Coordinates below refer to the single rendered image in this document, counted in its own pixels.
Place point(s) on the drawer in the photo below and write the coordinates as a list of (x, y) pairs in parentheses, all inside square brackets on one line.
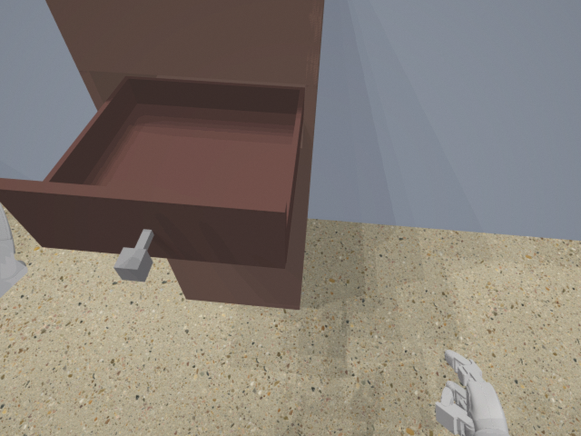
[(209, 167)]

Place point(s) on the cabinet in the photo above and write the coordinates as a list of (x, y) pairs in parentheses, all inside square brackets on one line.
[(270, 42)]

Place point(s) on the robot left hand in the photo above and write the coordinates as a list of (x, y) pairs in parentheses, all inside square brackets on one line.
[(11, 271)]

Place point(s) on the robot right hand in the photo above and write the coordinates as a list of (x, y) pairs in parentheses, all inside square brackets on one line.
[(477, 408)]

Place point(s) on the handle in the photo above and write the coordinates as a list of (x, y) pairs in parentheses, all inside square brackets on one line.
[(134, 264)]

